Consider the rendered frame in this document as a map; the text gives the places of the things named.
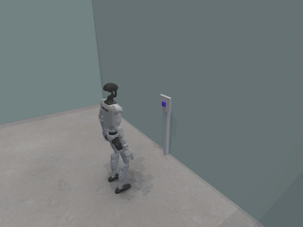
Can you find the right robot forearm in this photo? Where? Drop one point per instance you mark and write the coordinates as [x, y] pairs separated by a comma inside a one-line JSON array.
[[121, 137]]

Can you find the left robot forearm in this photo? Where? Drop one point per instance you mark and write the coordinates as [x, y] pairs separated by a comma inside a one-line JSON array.
[[102, 124]]

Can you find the panel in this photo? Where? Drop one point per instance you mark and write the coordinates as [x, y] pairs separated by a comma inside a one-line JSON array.
[[167, 110]]

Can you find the robot right upper arm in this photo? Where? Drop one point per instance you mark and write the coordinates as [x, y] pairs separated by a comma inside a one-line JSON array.
[[117, 110]]

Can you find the left robot hand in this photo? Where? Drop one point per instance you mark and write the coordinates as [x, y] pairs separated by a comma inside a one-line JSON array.
[[104, 133]]

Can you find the robot head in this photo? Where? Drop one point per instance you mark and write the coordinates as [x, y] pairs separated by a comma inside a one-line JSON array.
[[110, 87]]

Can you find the robot left upper arm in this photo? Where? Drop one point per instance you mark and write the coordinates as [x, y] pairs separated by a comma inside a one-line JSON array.
[[100, 114]]

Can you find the right robot thigh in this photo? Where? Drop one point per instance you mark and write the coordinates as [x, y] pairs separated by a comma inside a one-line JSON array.
[[121, 151]]

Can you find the right robot hand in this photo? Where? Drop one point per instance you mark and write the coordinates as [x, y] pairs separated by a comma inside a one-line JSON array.
[[128, 152]]

